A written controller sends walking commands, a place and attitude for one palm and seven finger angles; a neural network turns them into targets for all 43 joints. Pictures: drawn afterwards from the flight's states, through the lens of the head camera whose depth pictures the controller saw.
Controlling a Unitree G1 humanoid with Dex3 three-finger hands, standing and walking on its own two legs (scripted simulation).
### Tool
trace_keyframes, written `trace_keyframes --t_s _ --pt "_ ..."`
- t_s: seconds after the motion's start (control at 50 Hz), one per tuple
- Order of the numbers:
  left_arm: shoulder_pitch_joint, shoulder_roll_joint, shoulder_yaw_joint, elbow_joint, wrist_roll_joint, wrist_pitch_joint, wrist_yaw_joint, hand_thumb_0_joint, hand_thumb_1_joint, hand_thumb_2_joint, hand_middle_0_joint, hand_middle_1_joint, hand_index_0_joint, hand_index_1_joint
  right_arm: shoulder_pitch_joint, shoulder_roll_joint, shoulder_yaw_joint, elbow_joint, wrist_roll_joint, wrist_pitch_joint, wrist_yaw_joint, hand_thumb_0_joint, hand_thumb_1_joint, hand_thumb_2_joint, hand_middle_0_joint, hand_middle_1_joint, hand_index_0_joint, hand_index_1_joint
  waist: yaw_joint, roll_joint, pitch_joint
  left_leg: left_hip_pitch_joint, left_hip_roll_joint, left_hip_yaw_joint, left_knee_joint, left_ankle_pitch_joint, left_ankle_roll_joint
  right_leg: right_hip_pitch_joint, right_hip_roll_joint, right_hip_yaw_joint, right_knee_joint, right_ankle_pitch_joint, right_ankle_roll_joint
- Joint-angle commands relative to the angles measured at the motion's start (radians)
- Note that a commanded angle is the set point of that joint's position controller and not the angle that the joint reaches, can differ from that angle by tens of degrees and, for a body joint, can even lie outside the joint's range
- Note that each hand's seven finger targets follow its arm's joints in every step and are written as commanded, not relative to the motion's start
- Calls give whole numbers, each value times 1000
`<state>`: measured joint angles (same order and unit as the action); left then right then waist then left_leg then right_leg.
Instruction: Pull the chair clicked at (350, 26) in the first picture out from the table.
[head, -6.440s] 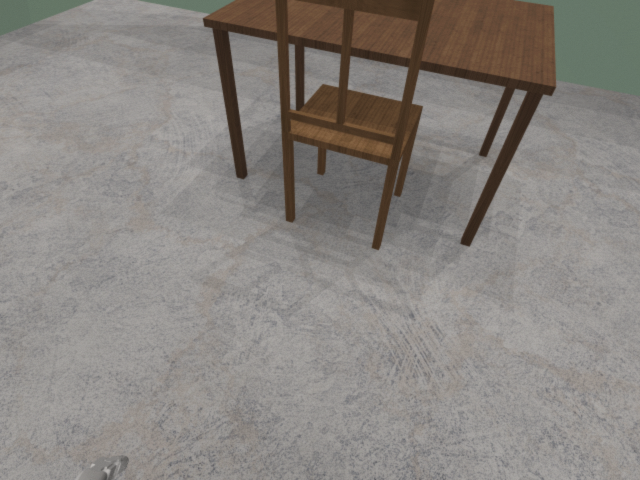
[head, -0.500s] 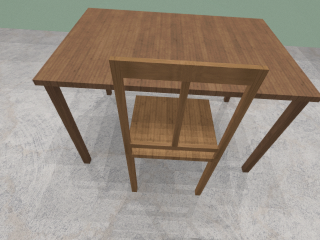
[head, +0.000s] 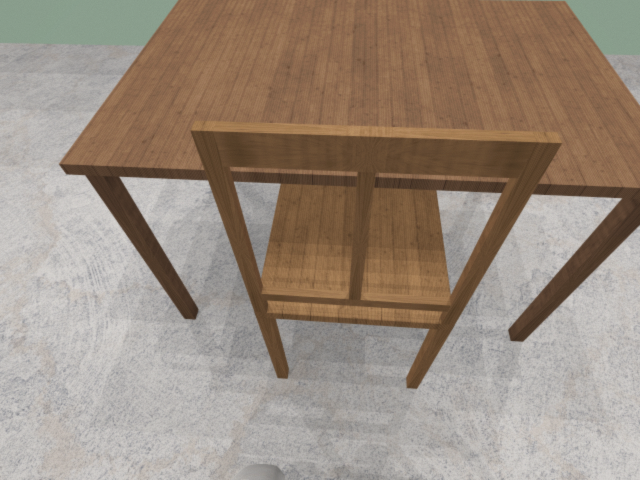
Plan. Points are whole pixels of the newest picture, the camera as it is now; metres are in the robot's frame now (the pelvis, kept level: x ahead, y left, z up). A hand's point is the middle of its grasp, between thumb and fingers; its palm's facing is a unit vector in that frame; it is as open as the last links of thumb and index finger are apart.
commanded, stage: come to a stop and stand still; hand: left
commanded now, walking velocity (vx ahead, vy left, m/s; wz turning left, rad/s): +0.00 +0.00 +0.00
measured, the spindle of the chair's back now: (359, 245) +0.48 -0.03 -0.05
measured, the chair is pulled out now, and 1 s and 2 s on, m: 0.00 0.00 0.00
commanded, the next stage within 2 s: look again from close up in 1.48 s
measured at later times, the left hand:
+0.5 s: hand out of the picture -0.06 +0.23 -0.17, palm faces +0.02 -0.98 -0.21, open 7.3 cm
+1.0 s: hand out of the picture -0.08 +0.18 -0.17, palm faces +0.02 -0.99 -0.15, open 7.3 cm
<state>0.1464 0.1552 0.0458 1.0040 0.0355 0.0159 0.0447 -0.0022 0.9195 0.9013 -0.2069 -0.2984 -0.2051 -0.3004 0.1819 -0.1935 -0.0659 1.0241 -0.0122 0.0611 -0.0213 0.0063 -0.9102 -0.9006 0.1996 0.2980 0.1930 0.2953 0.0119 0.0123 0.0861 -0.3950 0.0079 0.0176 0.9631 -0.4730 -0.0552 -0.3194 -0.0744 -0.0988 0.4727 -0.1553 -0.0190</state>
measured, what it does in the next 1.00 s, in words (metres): steps on the spot: left foot, then right foot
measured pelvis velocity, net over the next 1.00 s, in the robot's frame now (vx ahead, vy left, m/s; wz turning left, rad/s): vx -0.05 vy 0.03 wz -0.01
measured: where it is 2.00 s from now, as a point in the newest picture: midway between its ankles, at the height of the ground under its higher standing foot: outside the picture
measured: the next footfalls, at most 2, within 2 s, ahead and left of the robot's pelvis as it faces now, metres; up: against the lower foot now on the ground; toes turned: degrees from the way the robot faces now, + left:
left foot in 0.12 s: +0.01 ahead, +0.15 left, +0.00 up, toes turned +2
right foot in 0.44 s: +0.01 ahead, -0.08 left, +0.00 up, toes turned -4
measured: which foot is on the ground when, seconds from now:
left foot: up 0.00-0.10, down 0.12-1.00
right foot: down 0.00-0.12, up 0.14-0.42, down 0.44-1.00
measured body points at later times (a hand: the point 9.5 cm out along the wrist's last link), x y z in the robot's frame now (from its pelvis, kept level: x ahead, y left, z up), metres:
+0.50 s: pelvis -0.04 +0.05 +0.00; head -0.03 +0.05 +0.45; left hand -0.06 +0.28 -0.16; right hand -0.01 -0.17 -0.16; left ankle -0.03 +0.15 -0.74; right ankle -0.09 -0.05 -0.74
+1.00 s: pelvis -0.05 +0.03 +0.00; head -0.04 +0.03 +0.45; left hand -0.08 +0.23 -0.16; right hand -0.10 -0.17 -0.16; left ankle -0.03 +0.15 -0.74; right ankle -0.09 -0.05 -0.74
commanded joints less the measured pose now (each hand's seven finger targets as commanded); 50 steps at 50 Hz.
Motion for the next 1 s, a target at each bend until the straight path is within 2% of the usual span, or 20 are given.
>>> trace_keyframes --t_s 0.0,0.06,0.08,0.1,0.12,0.14,0.18,0.22,0.24,0.3,0.34,0.38,0.4,0.42,0.46,0.5,0.6,0.68,0.84,0.98 --pt "58 207 49 -46 5 -3 8 0 900 900 -200 -300 -200 -300 100 -23 4 -43 4 -21 12 0 -900 -900 200 300 200 300 13 -216 -153 75 14 11 -204 35 8 117 -232 223 -148 168 -157" --pt "46 193 43 -38 -7 9 -1 0 900 900 -200 -300 -200 -300 182 -21 13 -17 6 -40 7 0 -900 -900 200 300 200 300 -29 -175 -154 293 -6 48 -541 258 17 0 -161 185 -74 -54 -73" --pt "55 157 32 -42 -15 16 -5 0 900 900 -200 -300 -200 -300 187 -54 11 -16 5 -48 4 0 -900 -900 200 300 200 300 -29 -42 -131 319 45 -7 -625 257 26 -53 -99 144 16 -150 -30" --pt "75 98 21 -48 -23 23 -10 0 900 900 -200 -300 -200 -300 147 -118 1 -40 -6 -54 2 0 -900 -900 200 300 200 300 -14 207 -80 215 218 -242 -742 240 81 -112 6 76 144 -262 25" --pt "58 90 20 -50 -20 29 -7 0 900 900 -200 -300 -200 -300 79 -151 2 -75 -12 -47 -4 0 -900 -900 200 300 200 300 -8 260 -17 36 306 -323 -805 229 152 -72 45 72 274 -336 36" --pt "65 102 22 -48 -15 35 -8 0 900 900 -200 -300 -200 -300 32 -144 9 -87 -15 -49 -8 0 -900 -900 200 300 200 300 8 201 1 -44 311 -305 -818 195 200 -28 39 117 370 -328 27" --pt "103 107 26 -3 -8 42 -10 0 900 900 -200 -300 -200 -300 -20 -106 22 -80 -10 -53 -19 0 -900 -900 200 300 200 300 34 196 24 -15 220 -197 -786 238 177 -50 46 152 480 -257 26" --pt "164 98 20 22 -12 30 -13 0 900 900 -200 -300 -200 -300 -15 -96 28 -77 -5 -54 -20 0 -900 -900 200 300 200 300 40 158 -14 101 186 -135 -739 345 188 -83 54 131 500 -235 35" --pt "161 95 15 29 -13 25 -14 0 900 900 -200 -300 -200 -300 1 -89 30 -71 -1 -56 -21 0 -900 -900 200 300 200 300 32 114 -19 141 187 -129 -727 418 200 -85 52 122 473 -239 38" --pt "143 75 -6 25 -19 13 -9 0 900 900 -200 -300 -200 -300 75 -95 25 -36 -4 -59 -25 0 -900 -900 200 300 200 300 -6 123 -76 299 217 -164 -684 566 225 -66 36 96 292 -302 47" --pt "136 70 -13 31 -23 6 -7 0 900 900 -200 -300 -200 -300 112 -93 25 -13 -3 -59 -25 0 -900 -900 200 300 200 300 -23 113 -86 326 227 -184 -661 670 231 -3 38 91 148 -295 42" --pt "208 62 -17 66 -25 -1 -3 0 900 900 -200 -300 -200 -300 111 -92 27 0 3 -60 -24 0 -900 -900 200 300 200 300 2 93 -121 314 197 -171 -624 639 199 111 38 87 -29 -156 38" --pt "237 69 -19 86 -23 -8 0 0 900 900 -200 -300 -200 -300 110 -77 31 5 10 -63 -23 0 -900 -900 200 300 200 300 9 53 -128 273 164 -158 -596 564 162 185 25 106 -139 -36 33" --pt "239 84 -22 100 -21 -18 4 0 900 900 -200 -300 -200 -300 107 -51 35 7 17 -65 -20 0 -900 -900 200 300 200 300 -5 -2 -120 231 122 -125 -577 485 118 217 -26 184 -163 50 10" --pt "205 111 -28 99 -24 -25 0 0 900 900 -200 -300 -200 -300 93 -24 45 8 19 -65 -13 0 -900 -900 200 300 200 300 -23 -36 -49 225 66 -84 -604 340 74 129 -104 230 -172 70 -29" --pt "193 83 -33 113 -26 -40 0 0 900 900 -200 -300 -200 -300 106 -30 46 39 7 -64 -15 0 -900 -900 200 300 200 300 -31 -154 -67 283 75 -68 -595 427 66 120 -74 218 -155 170 -33" --pt "203 64 -38 121 -29 -31 1 0 900 900 -200 -300 -200 -300 121 -36 55 81 8 -63 -14 0 -900 -900 200 300 200 300 -19 -58 6 274 80 -80 -653 348 73 73 -41 195 -191 -77 -20" --pt "213 64 -36 128 -28 -23 -1 0 900 900 -200 -300 -200 -300 140 -25 59 96 6 -55 -15 0 -900 -900 200 300 200 300 -16 -3 54 233 69 -80 -672 245 71 44 -30 198 -208 -179 -22" --pt "234 46 -35 130 -31 -28 -2 0 900 900 -200 -300 -200 -300 185 5 59 110 6 -58 -19 0 -900 -900 200 300 200 300 -13 -26 33 227 67 -70 -644 278 73 57 -30 199 -219 -175 -25" --pt "254 28 -39 140 -32 -39 1 0 900 900 -200 -300 -200 -300 201 12 63 122 7 -70 -24 0 -900 -900 200 300 200 300 -15 -27 -17 249 80 -71 -618 398 70 102 -32 191 -192 -24 -27"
